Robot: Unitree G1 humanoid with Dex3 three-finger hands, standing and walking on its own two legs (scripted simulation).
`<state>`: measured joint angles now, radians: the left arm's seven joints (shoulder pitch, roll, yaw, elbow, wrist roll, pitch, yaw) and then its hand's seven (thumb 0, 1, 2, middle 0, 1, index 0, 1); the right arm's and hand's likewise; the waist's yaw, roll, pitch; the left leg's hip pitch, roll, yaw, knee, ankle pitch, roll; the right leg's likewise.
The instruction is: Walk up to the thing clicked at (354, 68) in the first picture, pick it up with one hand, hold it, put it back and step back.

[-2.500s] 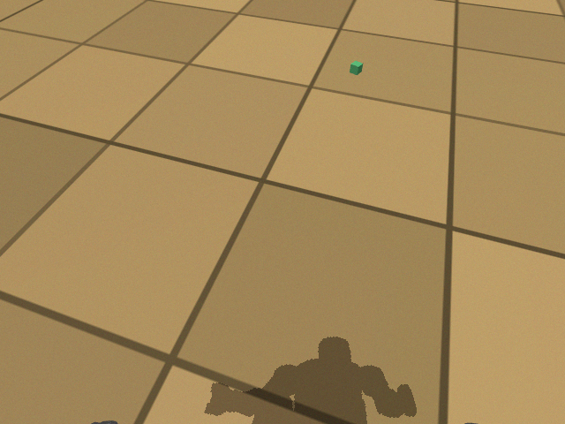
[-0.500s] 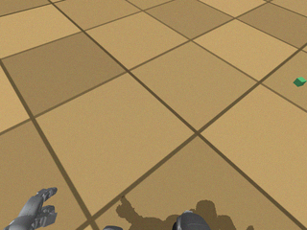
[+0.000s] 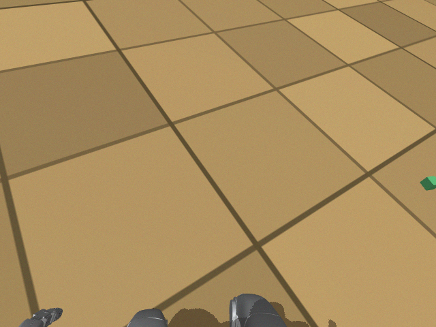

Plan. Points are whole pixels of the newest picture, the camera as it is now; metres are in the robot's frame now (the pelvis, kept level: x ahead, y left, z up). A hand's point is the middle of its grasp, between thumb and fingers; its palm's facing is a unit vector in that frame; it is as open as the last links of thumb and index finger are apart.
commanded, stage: walk up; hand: left
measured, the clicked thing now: (430, 183) +0.99 -1.38 -0.72
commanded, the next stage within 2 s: none
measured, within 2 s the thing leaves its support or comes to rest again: neither
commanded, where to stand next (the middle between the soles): +0.72 -1.75 m, yaw +20 degrees
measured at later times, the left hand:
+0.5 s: hand (200, 267) +0.23 +0.03 -0.12, palm faces +0.14 -0.93 -0.35, open 7.4 cm
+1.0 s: hand (284, 204) +0.42 -0.19 -0.15, palm faces +0.11 -0.93 -0.36, open 7.4 cm
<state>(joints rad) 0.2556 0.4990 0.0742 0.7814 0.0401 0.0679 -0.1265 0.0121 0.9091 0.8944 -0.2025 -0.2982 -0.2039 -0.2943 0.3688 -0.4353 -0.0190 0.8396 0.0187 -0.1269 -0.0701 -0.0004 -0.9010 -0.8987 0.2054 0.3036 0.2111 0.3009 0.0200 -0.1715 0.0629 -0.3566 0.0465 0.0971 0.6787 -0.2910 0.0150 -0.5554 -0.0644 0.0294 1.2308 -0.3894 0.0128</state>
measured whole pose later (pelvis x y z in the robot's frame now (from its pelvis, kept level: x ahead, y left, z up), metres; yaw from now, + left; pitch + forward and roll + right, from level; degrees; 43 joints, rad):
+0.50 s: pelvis +0.20 -0.26 +0.01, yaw +7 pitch +0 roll +0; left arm 0.25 0.44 0.09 0.77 0.04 0.04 -0.10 0.01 0.90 0.89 -0.21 -0.30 -0.21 -0.30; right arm 0.31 -0.45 -0.02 0.96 0.00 -0.09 -0.07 0.00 -0.90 -0.90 0.20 0.30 0.21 0.30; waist 0.07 -0.03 0.04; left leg -0.53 0.01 0.09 0.91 -0.37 0.04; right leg -0.28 0.03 -0.17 0.56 -0.28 -0.10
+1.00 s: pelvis +0.35 -0.50 -0.02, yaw +10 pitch -1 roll -1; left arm 0.20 0.50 0.12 0.74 0.05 0.07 -0.13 0.01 0.91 0.89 -0.20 -0.30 -0.21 -0.29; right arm 0.35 -0.54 -0.05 0.95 -0.03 -0.07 -0.08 0.00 -0.90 -0.90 0.21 0.30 0.21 0.30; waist -0.01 -0.06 0.04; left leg -0.41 0.25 -0.10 0.89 -0.49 0.04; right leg -0.50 -0.07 0.01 0.85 -0.35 0.06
